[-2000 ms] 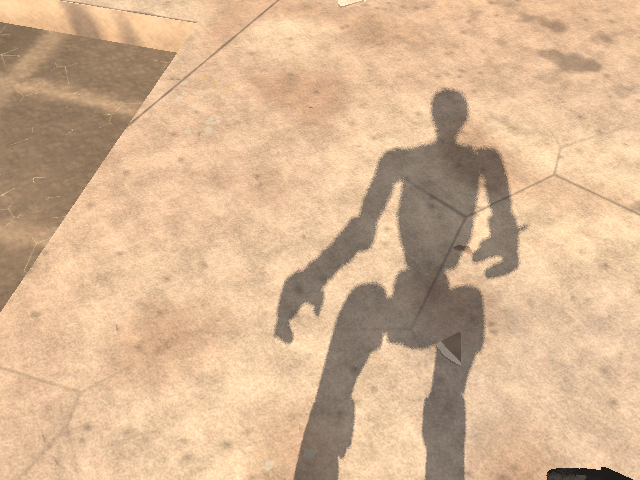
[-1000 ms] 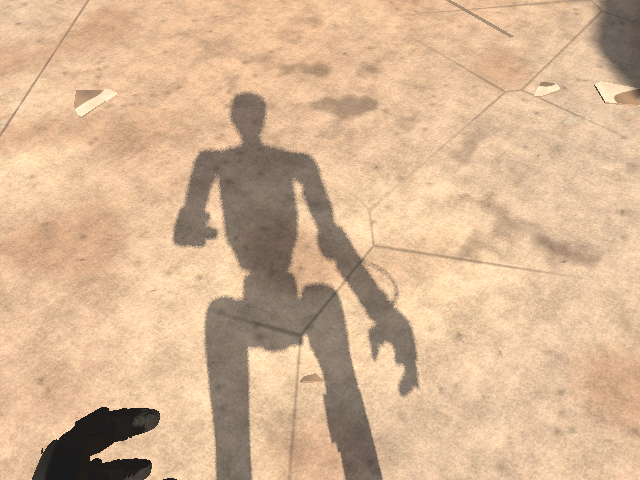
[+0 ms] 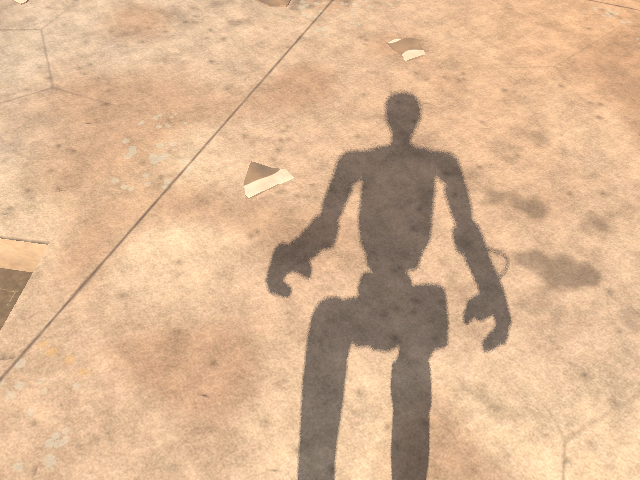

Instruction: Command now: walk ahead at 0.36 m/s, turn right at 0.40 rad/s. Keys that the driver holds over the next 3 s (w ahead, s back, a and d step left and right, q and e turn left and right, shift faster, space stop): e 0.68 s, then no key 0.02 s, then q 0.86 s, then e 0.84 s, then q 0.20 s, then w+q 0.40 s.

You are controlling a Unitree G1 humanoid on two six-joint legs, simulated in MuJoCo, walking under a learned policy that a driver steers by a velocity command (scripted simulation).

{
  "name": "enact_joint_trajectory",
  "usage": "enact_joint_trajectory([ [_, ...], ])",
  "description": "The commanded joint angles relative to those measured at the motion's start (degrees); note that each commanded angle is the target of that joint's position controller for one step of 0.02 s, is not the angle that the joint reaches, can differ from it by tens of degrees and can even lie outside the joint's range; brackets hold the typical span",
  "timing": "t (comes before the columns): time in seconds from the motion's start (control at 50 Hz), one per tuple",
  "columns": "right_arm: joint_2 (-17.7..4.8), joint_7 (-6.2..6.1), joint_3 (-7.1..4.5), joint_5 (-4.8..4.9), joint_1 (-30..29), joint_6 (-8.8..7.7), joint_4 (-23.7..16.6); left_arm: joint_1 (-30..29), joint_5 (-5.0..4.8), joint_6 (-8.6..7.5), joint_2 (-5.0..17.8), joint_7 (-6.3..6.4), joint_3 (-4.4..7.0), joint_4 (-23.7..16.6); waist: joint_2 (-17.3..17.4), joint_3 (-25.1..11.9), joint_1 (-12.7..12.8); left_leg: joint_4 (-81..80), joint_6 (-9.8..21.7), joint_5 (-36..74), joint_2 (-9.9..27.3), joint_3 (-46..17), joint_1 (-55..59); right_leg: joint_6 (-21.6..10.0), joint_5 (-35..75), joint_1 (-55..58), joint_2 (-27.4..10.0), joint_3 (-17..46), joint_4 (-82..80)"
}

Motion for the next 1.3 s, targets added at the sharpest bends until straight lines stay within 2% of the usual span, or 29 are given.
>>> enact_joint_trajectory([
  [0.02,-10.74,-1.63,-2.57,0.25,-0.72,1.27,-2.77,-1.84,0.83,-1.14,6.52,-1.23,1.97,-5.92,7.57,-1.42,2.11,12.37,3.48,63.58,17.2,-1.21,2.03,-2.43,-7.19,2.8,4.74,-4.58,-0.43],
  [0.06,-10.59,-2.49,-2.23,0.35,-2.47,1.87,-4.01,12.02,0.84,-1.08,11.48,-0.3,4.44,-3.31,5.84,-9.03,9.89,34.45,-0.38,60.51,13.46,1.08,-6.42,-5.81,2.03,23.04,6.42,-2.55,-6.2],
  [0.08,-6.13,-2.22,-0.79,-1.77,2.31,0.96,-5.75,15.27,1.32,-0.57,17.32,0.76,5.53,-3.72,-6.74,-17.0,7.69,55.64,-4.14,22.21,6.61,1.82,-23.99,-12.73,26.77,43.22,-7.52,15.29,-0.7],
  [0.1,-3.6,-0.79,0.66,-1.8,7.27,-0.46,-6.45,13.82,1.85,-0.68,17.1,0.9,4.85,-5.67,-12.51,-28.37,4.95,72.74,-6.67,-19.37,-3.08,-8.46,-41.51,-24.74,34.6,59.61,-20.07,41.81,-4.41],
  [0.12,-10.08,0.21,-0.79,-0.12,2.93,-1.12,-5.85,12.56,1.48,0.21,13.47,1.07,4.38,-7.0,-2.25,-29.45,8.86,74.33,-5.64,-15.33,1.9,-15.36,-42.54,-21.81,28.4,56.59,-16.68,34.86,-5.68],
  [0.14,-9.95,0.37,-0.78,1.21,-2.26,-1.14,-8.09,8.73,0.74,0.72,11.36,1.36,3.76,-7.74,0.08,-20.72,8.06,70.57,-4.9,-11.87,4.38,-14.0,-44.96,-19.06,23.52,48.64,-13.87,27.37,-6.89],
  [0.16,-8.92,-0.16,-0.65,0.63,-4.24,-0.72,-8.16,5.95,0.12,1.25,10.23,1.58,3.45,-7.85,5.41,-12.54,6.08,65.64,-5.26,-9.48,6.32,-12.25,-45.58,-16.9,20.1,38.39,-11.01,22.75,-9.37],
  [0.2,-8.82,-0.98,-1.1,0.09,-3.19,1.16,-8.46,3.0,0.83,2.01,9.82,2.07,3.26,-8.8,2.87,-7.1,2.52,58.59,-6.14,-6.26,7.63,-11.57,-38.95,-15.66,15.02,24.14,-7.63,19.58,-13.5],
  [0.28,-6.16,-2.27,-0.49,-0.61,-0.7,2.26,-7.79,1.56,1.12,2.6,11.7,3.0,4.1,-9.01,-1.23,-9.1,1.18,46.62,-9.36,-1.28,5.86,-10.18,-34.95,-15.05,20.52,18.31,-4.8,15.72,-12.8],
  [0.38,-6.2,-2.17,-0.68,-0.03,-6.25,2.95,-9.34,0.81,0.36,5.13,11.9,4.65,4.27,-9.61,-3.82,-10.02,3.04,36.2,-9.83,6.48,4.43,-11.58,-33.06,-11.1,-2.55,17.46,-2.3,19.11,-12.08],
  [0.5,-7.13,-0.94,-1.78,0.44,-4.99,0.65,-9.53,-0.07,-0.24,6.26,10.42,4.79,4.02,-10.35,-7.05,-8.39,1.55,13.27,-6.45,10.99,3.41,-11.64,-23.93,-7.69,-3.37,21.37,-0.93,26.42,-5.15],
  [0.52,-9.71,-1.1,-2.57,-0.15,-3.68,0.42,-9.4,1.53,-0.17,6.3,8.51,4.8,3.48,-10.43,-3.91,-8.94,2.08,9.24,-4.01,16.07,9.73,-15.66,-17.72,-4.95,-11.38,18.08,1.73,24.55,-0.57],
  [0.54,-14.83,-1.63,-3.63,-1.39,-6.67,1.06,-10.67,6.17,0.48,6.14,5.44,4.6,2.72,-10.71,11.74,-8.55,6.65,8.66,2.92,29.86,22.52,-28.34,-11.9,-1.04,-32.24,9.03,9.94,14.35,10.93],
  [0.56,-13.49,-1.43,-3.67,-2.67,-4.28,1.49,-9.93,5.08,0.77,5.47,9.28,4.46,3.67,-11.67,19.75,-8.18,4.61,6.92,11.4,36.09,29.0,-38.41,-12.02,1.85,-42.88,1.31,11.63,8.91,23.49],
  [0.58,-10.74,-1.45,-2.93,-2.12,-5.22,1.52,-10.8,6.03,0.66,5.37,12.84,4.37,4.89,-10.43,14.27,-7.78,4.34,7.98,12.13,35.5,28.22,-34.79,-12.27,3.28,-39.98,0.22,8.57,9.53,32.03],
  [0.62,-7.48,-1.77,-2.17,-0.66,-8.42,2.03,-11.57,6.14,-0.12,6.76,12.02,4.84,5.29,-8.35,9.35,-5.93,4.68,9.64,7.5,31.1,21.32,-23.51,-12.91,5.46,-33.48,-0.68,6.76,8.0,37.0],
  [0.7,-7.73,-2.61,-2.28,-0.78,-7.44,3.4,-10.93,2.14,-0.61,7.57,7.16,4.51,3.75,-10.34,12.52,-4.63,2.36,7.96,7.87,30.91,18.01,-15.04,-12.44,7.46,-28.1,0.5,5.32,3.08,30.99],
  [0.76,-8.47,-2.13,-2.43,-0.38,-7.02,3.81,-9.97,0.85,0.52,7.01,4.33,4.17,2.39,-10.96,13.59,-7.34,1.84,9.07,9.02,33.23,18.37,-14.14,-12.95,6.65,-30.93,9.82,4.5,2.53,18.25],
  [0.86,-6.57,-0.01,-1.14,1.83,-6.34,3.04,-7.68,5.53,1.3,6.64,4.72,3.62,2.53,-6.92,12.55,-5.2,4.23,11.07,5.22,23.36,15.37,-15.09,-20.86,2.96,-11.19,30.29,5.13,0.09,-15.08],
  [0.88,-6.12,0.48,-0.77,1.01,-4.25,2.38,-7.24,6.32,1.67,6.61,7.9,4.09,3.07,-7.4,9.11,-6.83,3.52,12.2,1.28,16.7,13.92,-15.25,-25.31,1.22,-4.98,37.49,-0.13,5.35,-13.6],
  [0.9,-4.1,1.35,-0.05,-0.96,-3.03,1.53,-7.94,6.89,2.43,7.02,12.88,4.92,4.01,-8.11,-3.2,-8.81,1.68,18.84,-2.57,2.12,8.84,-11.37,-30.43,-2.71,9.72,41.57,-10.14,13.05,-9.58],
  [0.92,-4.14,0.83,-0.2,0.34,-5.14,1.51,-8.74,3.91,2.86,6.88,11.06,4.56,3.8,-7.0,-10.63,-7.74,1.83,19.21,-4.77,-4.11,7.17,-7.2,-27.4,-8.28,-1.77,29.49,-12.89,13.89,-11.79],
  [0.96,-7.7,-0.14,-1.43,0.72,-8.62,2.42,-8.51,0.28,2.63,5.83,8.86,4.47,3.58,-7.83,-8.23,-2.4,3.19,24.04,-5.81,1.49,5.72,-5.59,-28.61,-6.93,-10.21,26.68,-8.76,11.2,-13.43],
  [1.06,-6.04,-0.19,-2.26,1.5,-6.15,4.74,-9.19,1.83,1.39,4.59,9.03,5.61,4.06,-6.91,-7.56,-2.16,4.32,41.98,-5.85,-13.49,7.47,-7.21,-36.17,-12.02,9.97,30.11,-16.09,12.53,-11.46],
  [1.2,-5.6,1.71,-2.84,1.54,-1.62,5.96,-9.69,-3.35,-0.65,5.81,9.93,5.54,4.84,-5.86,-4.95,-5.45,1.29,19.71,-3.26,6.09,4.54,-0.89,-20.83,-6.28,5.19,26.6,-12.54,2.06,-3.2],
  [1.22,-7.58,1.23,-3.58,0.92,-0.88,5.82,-9.89,0.09,-0.52,5.6,8.32,5.29,4.56,-4.38,0.88,-5.17,1.67,13.1,-1.19,15.98,4.87,-5.22,-15.55,-2.15,-5.23,22.13,-9.21,-1.97,3.98],
  [1.24,-16.26,0.08,-5.57,0.73,-0.06,5.46,-11.48,0.87,2.65,5.47,4.41,5.08,3.28,-6.26,20.28,-5.27,3.54,9.95,6.07,40.28,20.38,-28.2,-6.25,4.99,-32.64,5.63,-1.09,-7.8,22.23],
  [1.26,-16.21,0.87,-4.91,-1.37,1.61,4.23,-12.66,-5.5,2.29,5.14,5.41,5.53,3.3,-8.39,18.72,-7.85,-0.62,8.0,17.14,45.11,27.73,-38.48,-8.72,5.75,-46.1,-0.04,4.65,1.55,33.43],
  [1.3,-13.28,1.04,-4.12,-0.83,-2.08,2.34,-12.85,-5.61,0.84,5.28,8.16,5.94,4.25,-7.35,9.12,-5.46,1.11,8.28,14.1,35.75,22.63,-30.48,-9.5,4.56,-38.51,-2.26,2.21,5.38,38.18],
])
Next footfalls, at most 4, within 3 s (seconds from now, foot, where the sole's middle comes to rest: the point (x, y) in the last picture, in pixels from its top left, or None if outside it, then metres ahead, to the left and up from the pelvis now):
0.06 right None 0.23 -0.11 -0.77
0.52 left None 0.32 0.10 -0.77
0.88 right None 0.18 -0.13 -0.77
1.22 left None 0.27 0.11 -0.77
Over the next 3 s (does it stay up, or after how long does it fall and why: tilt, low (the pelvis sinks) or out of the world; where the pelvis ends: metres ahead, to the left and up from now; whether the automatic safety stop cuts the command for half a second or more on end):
stays up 0.29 -0.04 0.01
